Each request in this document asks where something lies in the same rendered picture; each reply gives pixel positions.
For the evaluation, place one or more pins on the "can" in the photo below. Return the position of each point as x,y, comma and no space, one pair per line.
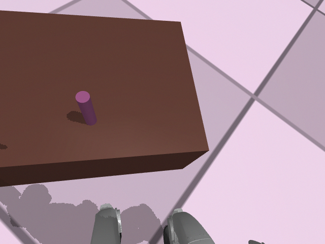
85,104

